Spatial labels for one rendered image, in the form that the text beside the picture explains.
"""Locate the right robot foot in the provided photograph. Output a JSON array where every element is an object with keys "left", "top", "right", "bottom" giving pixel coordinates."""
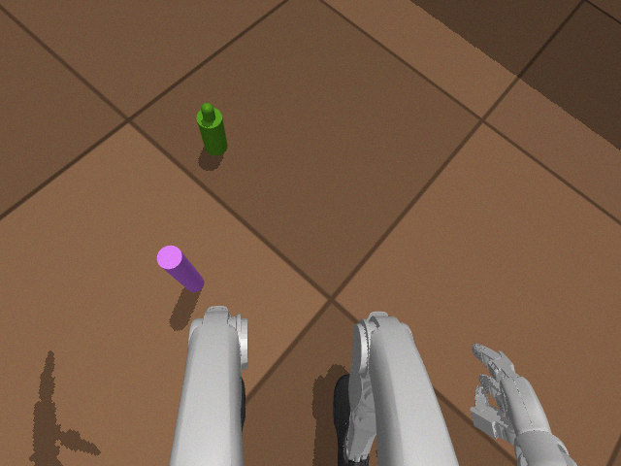
[{"left": 333, "top": 374, "right": 369, "bottom": 466}]

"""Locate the right robot arm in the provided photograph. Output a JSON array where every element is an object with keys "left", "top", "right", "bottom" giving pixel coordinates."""
[{"left": 514, "top": 431, "right": 577, "bottom": 466}]

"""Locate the right robot hand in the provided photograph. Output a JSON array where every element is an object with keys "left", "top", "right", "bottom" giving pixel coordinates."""
[{"left": 470, "top": 344, "right": 552, "bottom": 446}]

